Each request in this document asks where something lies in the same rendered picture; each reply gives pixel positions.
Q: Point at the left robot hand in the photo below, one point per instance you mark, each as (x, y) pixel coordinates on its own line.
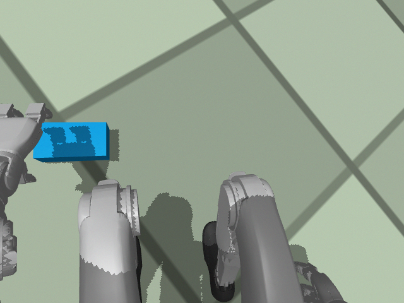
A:
(19, 135)

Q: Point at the right robot hand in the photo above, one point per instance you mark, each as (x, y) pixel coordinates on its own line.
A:
(322, 290)

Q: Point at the carton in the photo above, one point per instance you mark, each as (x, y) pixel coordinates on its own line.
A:
(73, 141)

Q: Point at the right robot foot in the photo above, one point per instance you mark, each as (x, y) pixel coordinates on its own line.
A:
(210, 250)

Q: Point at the left robot arm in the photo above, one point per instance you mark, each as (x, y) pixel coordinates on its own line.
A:
(11, 168)

